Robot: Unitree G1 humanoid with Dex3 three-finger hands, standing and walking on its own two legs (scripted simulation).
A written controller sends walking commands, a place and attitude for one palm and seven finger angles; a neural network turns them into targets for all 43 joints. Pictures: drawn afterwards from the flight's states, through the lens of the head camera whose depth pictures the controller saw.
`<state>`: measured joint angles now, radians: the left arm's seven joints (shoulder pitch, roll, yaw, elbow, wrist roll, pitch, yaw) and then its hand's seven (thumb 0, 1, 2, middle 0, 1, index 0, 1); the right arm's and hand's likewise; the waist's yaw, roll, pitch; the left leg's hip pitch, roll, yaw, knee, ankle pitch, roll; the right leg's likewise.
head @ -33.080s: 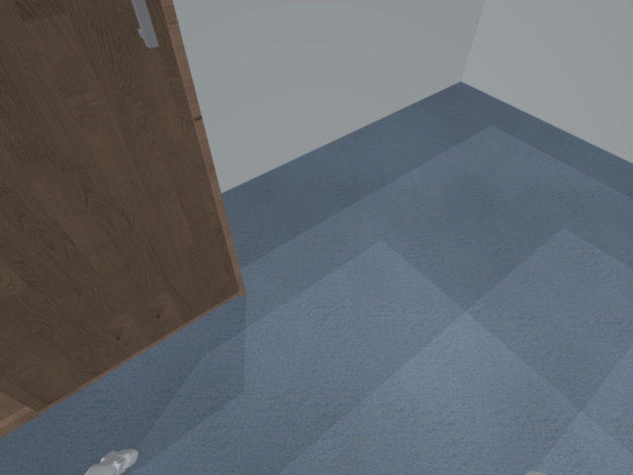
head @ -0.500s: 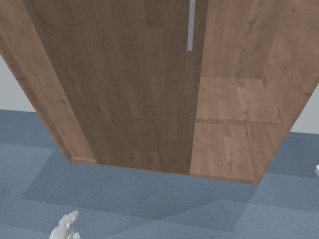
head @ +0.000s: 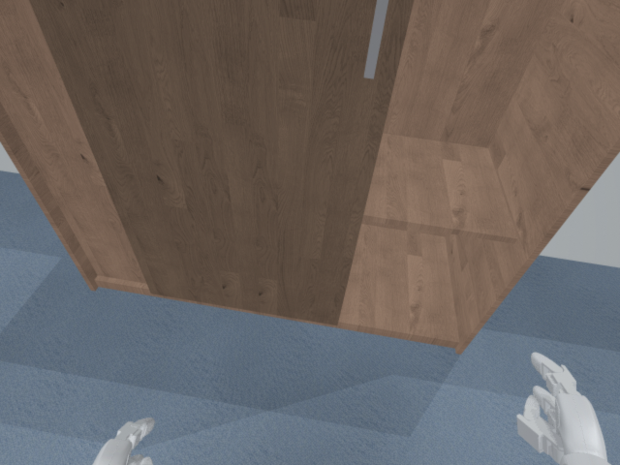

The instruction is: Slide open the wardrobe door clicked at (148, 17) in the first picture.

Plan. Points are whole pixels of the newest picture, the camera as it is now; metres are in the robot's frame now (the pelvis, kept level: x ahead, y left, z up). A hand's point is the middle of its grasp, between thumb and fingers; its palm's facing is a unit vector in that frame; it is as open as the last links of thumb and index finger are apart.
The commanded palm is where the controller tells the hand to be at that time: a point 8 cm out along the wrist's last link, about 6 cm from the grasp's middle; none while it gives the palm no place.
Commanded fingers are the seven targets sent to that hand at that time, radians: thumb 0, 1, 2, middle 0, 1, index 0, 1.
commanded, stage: let the arm hang, fingers relaxed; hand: right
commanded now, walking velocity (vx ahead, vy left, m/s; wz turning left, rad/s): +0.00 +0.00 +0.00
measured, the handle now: (377, 24) +0.70 -0.02 +0.28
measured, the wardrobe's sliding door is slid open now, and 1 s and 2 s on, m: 0.43 0.43 0.43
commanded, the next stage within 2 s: look to check the result in 0.96 s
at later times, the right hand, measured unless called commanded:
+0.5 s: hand out of the picture +0.04 -0.20 -0.14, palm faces +0.02 +0.97 -0.23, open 7.3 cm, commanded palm none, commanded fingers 0.00 -0.90 -0.90 0.20 0.30 0.20 0.30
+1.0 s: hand out of the picture +0.02 -0.19 -0.15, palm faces +0.01 +0.98 -0.18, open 7.3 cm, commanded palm none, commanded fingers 0.00 -0.90 -0.90 0.20 0.30 0.20 0.30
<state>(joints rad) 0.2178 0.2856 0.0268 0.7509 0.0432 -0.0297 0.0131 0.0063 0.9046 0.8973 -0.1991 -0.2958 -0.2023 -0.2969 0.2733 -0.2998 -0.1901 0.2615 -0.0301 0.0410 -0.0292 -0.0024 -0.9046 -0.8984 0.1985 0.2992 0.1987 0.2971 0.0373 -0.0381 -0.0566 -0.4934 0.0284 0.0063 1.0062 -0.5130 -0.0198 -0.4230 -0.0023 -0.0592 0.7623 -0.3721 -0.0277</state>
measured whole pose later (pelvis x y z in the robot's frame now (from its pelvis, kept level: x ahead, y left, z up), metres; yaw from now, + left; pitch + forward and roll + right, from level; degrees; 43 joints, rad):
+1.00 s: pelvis +0.02 -0.03 +0.03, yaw +0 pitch -1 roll +0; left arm 0.25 0.14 -0.01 1.15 0.01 0.00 0.05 0.00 0.91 0.90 -0.20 -0.30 -0.20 -0.30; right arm 0.23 -0.15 0.00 1.15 -0.01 0.01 -0.03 0.00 -0.91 -0.90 0.20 0.30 0.20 0.30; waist 0.01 0.01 0.05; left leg -0.19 0.03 -0.02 0.43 -0.22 -0.04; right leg -0.09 0.08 -0.06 0.37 -0.28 -0.10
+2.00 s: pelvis +0.02 -0.02 +0.03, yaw +1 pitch -1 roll +0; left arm 0.24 0.15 0.00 1.15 0.01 -0.01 0.05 0.00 0.91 0.90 -0.20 -0.30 -0.20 -0.30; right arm 0.22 -0.16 -0.01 1.15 -0.01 0.00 -0.04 0.00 -0.92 -0.90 0.20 0.30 0.20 0.30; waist 0.01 0.01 0.06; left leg -0.18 0.02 -0.03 0.43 -0.23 -0.03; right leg -0.08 0.07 -0.07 0.37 -0.28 -0.09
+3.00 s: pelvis +0.01 -0.01 +0.04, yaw +0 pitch -1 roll +0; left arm 0.19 0.21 0.00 1.15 0.01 -0.01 0.04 0.00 0.91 0.90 -0.20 -0.30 -0.20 -0.30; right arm 0.16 -0.22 -0.01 1.15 -0.01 0.00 -0.02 0.00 -0.91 -0.90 0.20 0.30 0.20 0.30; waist 0.01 0.01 0.07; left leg -0.16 0.01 -0.01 0.37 -0.18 -0.01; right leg -0.07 0.06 -0.06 0.33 -0.24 -0.07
